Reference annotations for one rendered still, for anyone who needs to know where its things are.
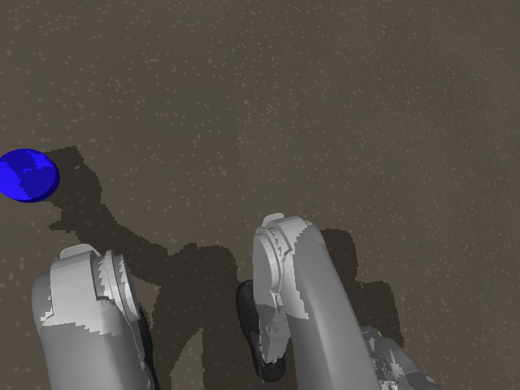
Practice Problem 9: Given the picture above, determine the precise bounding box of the right robot arm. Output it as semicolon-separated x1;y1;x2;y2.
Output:
397;371;446;390

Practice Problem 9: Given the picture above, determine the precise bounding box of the right robot hand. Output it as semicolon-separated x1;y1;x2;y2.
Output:
359;325;420;390

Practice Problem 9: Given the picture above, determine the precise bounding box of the tin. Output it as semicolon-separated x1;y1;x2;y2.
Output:
0;149;60;203

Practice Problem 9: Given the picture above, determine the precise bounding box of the right robot foot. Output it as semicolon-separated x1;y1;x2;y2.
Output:
236;279;286;383

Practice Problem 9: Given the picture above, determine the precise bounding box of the left robot foot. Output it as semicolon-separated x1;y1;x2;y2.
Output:
137;307;160;390

